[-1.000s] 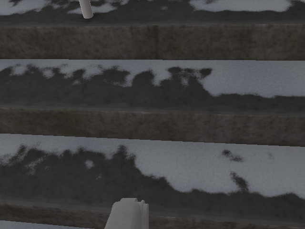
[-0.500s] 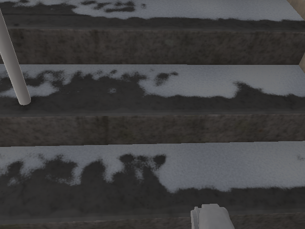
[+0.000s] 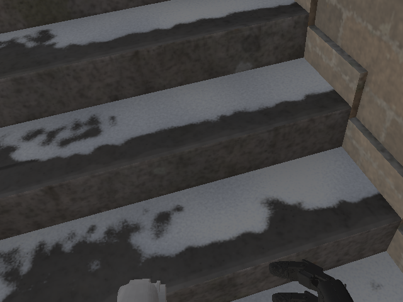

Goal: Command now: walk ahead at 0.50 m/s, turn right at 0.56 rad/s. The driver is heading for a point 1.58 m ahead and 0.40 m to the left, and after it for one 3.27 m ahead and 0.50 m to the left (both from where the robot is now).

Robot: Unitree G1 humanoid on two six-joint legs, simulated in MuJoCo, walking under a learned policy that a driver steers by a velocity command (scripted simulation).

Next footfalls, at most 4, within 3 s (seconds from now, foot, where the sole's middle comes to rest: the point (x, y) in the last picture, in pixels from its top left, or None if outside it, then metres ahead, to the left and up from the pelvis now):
0.18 left None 0.29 0.10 -0.60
0.58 right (293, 283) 0.46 -0.15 -0.40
0.80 right None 0.44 -0.22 -0.60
1.04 left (216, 221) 0.67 0.03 -0.44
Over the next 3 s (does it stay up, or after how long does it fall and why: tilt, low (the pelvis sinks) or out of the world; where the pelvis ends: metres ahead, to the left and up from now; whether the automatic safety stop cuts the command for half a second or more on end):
stays up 1.57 0.53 0.90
